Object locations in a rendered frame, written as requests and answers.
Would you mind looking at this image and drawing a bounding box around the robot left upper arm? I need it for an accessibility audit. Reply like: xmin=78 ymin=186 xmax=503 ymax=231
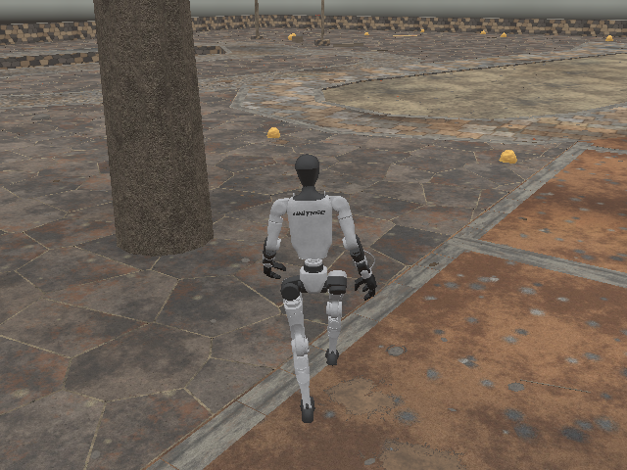
xmin=265 ymin=198 xmax=289 ymax=252

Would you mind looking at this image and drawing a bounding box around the robot right upper arm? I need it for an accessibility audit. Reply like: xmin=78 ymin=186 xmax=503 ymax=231
xmin=329 ymin=196 xmax=359 ymax=251

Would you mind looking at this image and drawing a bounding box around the robot left hand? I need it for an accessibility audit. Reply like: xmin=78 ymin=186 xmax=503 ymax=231
xmin=264 ymin=261 xmax=286 ymax=279

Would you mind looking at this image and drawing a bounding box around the robot left shin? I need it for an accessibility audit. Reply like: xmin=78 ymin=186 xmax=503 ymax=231
xmin=291 ymin=339 xmax=312 ymax=409

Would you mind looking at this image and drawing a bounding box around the robot shin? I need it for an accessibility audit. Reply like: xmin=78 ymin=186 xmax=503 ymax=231
xmin=291 ymin=339 xmax=312 ymax=409
xmin=327 ymin=302 xmax=342 ymax=354

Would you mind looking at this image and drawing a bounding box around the robot right hand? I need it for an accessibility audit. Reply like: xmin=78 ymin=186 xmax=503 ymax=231
xmin=355 ymin=274 xmax=377 ymax=301

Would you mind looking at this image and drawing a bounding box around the robot right shin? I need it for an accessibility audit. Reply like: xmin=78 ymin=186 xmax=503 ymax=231
xmin=327 ymin=302 xmax=342 ymax=354

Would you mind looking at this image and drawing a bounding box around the robot left forearm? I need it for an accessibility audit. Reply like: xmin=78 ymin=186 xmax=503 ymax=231
xmin=263 ymin=237 xmax=276 ymax=268

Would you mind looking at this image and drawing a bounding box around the robot right forearm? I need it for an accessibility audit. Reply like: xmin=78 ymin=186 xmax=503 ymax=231
xmin=350 ymin=234 xmax=372 ymax=279

